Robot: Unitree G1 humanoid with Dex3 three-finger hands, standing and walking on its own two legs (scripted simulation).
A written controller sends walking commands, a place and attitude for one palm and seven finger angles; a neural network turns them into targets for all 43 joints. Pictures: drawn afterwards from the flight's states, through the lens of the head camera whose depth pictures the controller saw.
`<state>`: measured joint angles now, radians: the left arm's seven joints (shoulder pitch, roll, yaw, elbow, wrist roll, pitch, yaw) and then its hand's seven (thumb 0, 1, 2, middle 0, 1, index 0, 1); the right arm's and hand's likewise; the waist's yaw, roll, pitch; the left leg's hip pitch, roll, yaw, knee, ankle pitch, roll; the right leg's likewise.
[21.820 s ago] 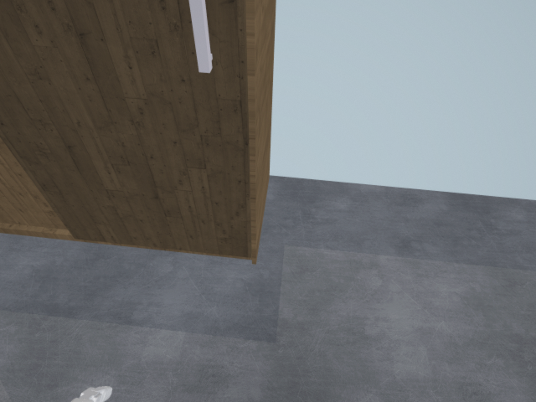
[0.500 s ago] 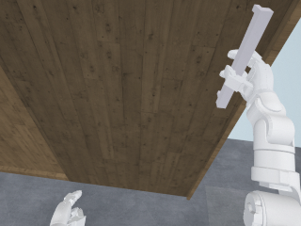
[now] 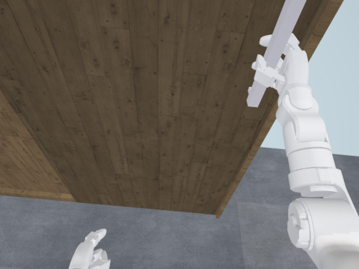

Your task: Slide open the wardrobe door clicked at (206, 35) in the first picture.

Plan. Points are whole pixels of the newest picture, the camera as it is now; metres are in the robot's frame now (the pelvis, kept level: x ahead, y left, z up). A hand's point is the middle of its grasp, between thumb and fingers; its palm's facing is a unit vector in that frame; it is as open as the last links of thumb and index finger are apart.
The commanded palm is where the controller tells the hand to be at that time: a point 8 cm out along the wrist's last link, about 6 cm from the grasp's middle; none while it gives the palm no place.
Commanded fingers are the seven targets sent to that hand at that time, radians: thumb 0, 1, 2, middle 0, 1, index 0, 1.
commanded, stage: step sideways, sliding the door along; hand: right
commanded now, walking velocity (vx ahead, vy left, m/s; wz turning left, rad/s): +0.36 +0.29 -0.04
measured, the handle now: (270, 51) +0.50 -0.16 +0.26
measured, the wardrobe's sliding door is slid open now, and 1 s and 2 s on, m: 0.00 0.11 0.51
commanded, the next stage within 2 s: none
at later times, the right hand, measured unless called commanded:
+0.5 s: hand (249, 71) +0.46 -0.11 +0.23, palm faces +0.21 +0.97 -0.08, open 6.5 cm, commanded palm +0.44 -0.10 +0.24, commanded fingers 0.00 -0.90 -0.90 0.45 1.40 0.45 1.40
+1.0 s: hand (205, 65) +0.47 -0.02 +0.23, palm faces +0.36 +0.93 -0.08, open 6.7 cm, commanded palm +0.44 +0.01 +0.24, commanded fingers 0.00 -0.90 -0.90 0.45 1.40 0.45 1.40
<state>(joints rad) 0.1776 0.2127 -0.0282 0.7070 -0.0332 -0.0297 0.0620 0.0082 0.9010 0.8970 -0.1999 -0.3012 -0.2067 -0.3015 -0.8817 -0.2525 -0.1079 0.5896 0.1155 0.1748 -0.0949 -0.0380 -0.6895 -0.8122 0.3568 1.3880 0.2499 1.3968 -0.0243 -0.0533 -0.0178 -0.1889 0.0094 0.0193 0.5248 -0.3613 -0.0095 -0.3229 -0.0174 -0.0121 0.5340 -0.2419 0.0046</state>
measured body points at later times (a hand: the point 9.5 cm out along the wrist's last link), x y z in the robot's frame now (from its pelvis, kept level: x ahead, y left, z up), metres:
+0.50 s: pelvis +0.01 +0.06 -0.01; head +0.09 +0.06 +0.43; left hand +0.16 +0.31 -0.14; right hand +0.44 -0.16 +0.24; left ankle -0.01 +0.16 -0.67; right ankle +0.03 -0.07 -0.73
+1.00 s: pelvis +0.08 +0.20 -0.01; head +0.18 +0.20 +0.42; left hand +0.33 +0.39 -0.13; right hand +0.45 -0.07 +0.24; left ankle +0.13 +0.34 -0.71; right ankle +0.07 +0.06 -0.74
